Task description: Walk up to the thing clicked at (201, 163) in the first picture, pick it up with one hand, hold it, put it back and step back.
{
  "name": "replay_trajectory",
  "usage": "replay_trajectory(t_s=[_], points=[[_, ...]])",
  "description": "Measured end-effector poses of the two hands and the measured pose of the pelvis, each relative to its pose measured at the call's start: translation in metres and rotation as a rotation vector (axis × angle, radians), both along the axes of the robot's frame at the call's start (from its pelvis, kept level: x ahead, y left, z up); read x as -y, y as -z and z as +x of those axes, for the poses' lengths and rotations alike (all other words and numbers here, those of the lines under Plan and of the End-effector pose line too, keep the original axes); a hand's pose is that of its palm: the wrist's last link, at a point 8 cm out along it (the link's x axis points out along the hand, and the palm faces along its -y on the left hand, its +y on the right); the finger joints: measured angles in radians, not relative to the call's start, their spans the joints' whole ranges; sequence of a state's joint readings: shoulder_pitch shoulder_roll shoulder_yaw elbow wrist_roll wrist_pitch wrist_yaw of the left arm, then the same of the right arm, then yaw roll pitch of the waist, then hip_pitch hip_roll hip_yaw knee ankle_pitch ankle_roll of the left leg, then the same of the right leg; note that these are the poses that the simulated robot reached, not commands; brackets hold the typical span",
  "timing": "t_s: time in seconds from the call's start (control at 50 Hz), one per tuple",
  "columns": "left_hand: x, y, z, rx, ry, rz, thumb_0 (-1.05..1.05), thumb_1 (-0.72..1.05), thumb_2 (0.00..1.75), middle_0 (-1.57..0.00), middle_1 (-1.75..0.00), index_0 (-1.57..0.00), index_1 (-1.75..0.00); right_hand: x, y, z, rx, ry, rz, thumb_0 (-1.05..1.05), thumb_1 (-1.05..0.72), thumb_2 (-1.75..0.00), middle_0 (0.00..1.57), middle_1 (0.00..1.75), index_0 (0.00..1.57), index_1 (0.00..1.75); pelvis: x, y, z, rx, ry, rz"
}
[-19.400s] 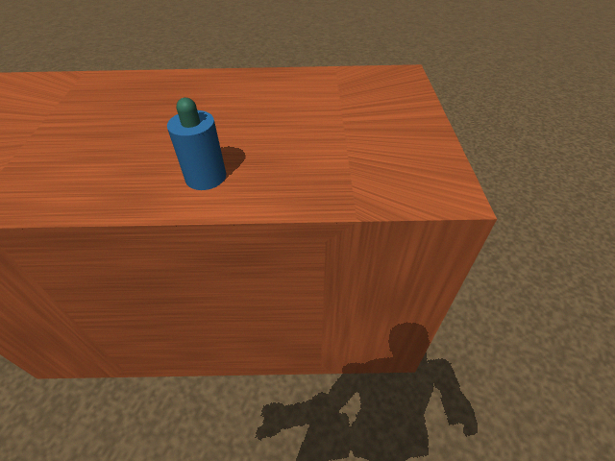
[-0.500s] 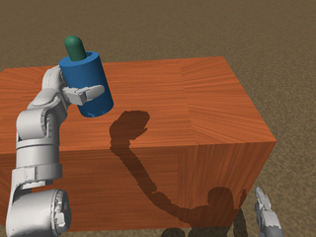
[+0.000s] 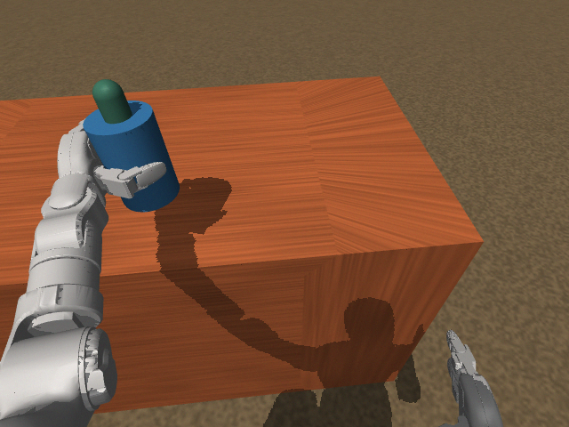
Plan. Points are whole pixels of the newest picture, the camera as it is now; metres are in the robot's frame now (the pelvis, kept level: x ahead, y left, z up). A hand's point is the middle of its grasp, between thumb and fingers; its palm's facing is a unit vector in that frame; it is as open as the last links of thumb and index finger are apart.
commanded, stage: crouch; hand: left
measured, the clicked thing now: (130, 144) +0.45 +0.19 +0.20
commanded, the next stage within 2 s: lower in 0.58 s
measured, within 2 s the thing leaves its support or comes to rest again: rests again in 1.40 s
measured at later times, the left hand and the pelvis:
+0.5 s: hand (138, 161) +0.48 +0.20 +0.15, palm faces +0.19 -0.98 -0.01, open 11.5 cm; pelvis +0.02 +0.00 +0.00, yaw +0 degrees
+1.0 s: hand (149, 180) +0.50 +0.20 +0.10, palm faces +0.19 -0.98 -0.01, open 11.5 cm; pelvis +0.01 +0.00 -0.01, yaw -1 degrees
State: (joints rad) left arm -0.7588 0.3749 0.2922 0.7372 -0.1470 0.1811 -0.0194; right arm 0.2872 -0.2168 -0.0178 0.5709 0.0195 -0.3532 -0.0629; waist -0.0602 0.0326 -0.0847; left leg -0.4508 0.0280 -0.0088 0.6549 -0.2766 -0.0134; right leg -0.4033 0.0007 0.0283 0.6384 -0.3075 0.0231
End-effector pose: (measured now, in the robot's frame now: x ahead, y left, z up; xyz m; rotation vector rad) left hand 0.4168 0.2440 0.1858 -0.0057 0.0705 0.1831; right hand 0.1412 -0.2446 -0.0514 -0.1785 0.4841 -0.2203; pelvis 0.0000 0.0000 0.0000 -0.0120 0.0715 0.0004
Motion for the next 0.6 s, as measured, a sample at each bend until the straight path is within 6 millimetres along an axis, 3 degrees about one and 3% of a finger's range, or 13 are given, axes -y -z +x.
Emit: replay_trajectory(t_s=[0.12,0.34,0.6], points=[[-0.004,0.017,0.009,-0.013,-0.001,0.022,-0.01,-0.59,1.11,-0.61,-0.98,-0.64,-1.0,0.001,0.005,0.001,-0.055,0.002,-0.003,-0.01,0.55,-0.06,0.06,0.05,0.06,0.05,-0.001,0.0,0.007,-0.014,0.002,-0.003],[-0.002,0.02,0.027,0.024,0.0,0.011,-0.01,-0.59,1.12,-0.62,-0.98,-0.64,-0.99,0.001,0.006,0.017,-0.099,0.012,-0.005,-0.01,0.53,-0.06,0.06,0.05,0.06,0.05,-0.001,-0.001,0.019,-0.032,0.002,-0.008],[-0.007,0.037,0.033,0.011,-0.011,0.013,-0.01,-0.59,1.12,-0.62,-0.97,-0.65,-0.98,0.003,0.011,0.02,-0.164,0.018,0.004,-0.01,0.53,-0.06,0.06,0.05,0.06,0.05,0.0,0.0,0.024,-0.057,-0.001,-0.008]])
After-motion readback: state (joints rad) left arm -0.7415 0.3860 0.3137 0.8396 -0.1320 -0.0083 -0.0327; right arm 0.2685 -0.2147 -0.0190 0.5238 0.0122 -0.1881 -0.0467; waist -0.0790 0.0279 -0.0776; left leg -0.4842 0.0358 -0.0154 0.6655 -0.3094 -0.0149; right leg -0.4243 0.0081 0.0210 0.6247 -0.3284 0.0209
